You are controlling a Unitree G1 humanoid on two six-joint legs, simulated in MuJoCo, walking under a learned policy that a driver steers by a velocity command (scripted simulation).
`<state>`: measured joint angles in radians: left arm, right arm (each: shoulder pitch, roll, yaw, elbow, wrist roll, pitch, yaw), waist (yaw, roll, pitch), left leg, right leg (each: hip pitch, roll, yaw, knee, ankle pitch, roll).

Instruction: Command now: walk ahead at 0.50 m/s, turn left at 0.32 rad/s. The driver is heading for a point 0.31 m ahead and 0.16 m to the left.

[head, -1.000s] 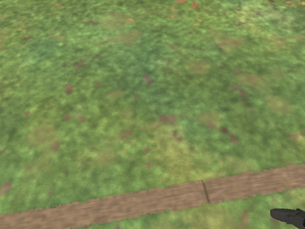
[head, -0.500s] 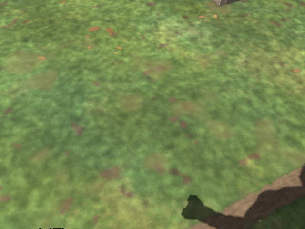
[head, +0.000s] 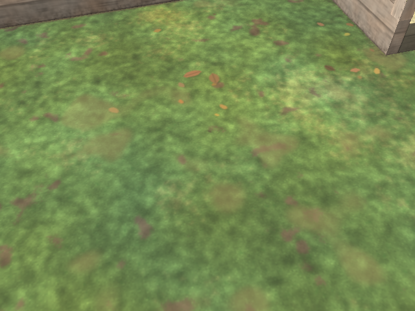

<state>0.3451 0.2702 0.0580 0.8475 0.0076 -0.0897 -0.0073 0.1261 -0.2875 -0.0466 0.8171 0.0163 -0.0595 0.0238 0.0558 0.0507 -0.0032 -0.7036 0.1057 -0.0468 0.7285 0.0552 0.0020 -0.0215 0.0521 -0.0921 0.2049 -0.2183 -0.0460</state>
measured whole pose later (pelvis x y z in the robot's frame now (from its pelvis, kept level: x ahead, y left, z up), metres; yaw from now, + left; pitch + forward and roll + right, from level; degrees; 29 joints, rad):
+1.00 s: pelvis +0.32 +0.04 -0.01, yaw +10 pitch +0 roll +0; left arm 0.09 0.22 0.04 0.91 0.00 -0.02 0.01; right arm 0.22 -0.25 -0.04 0.95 -0.01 0.02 -0.03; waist -0.02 0.00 0.03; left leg -0.13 -0.02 -0.02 0.51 -0.38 0.01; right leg -0.32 0.01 0.00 0.54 -0.22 -0.02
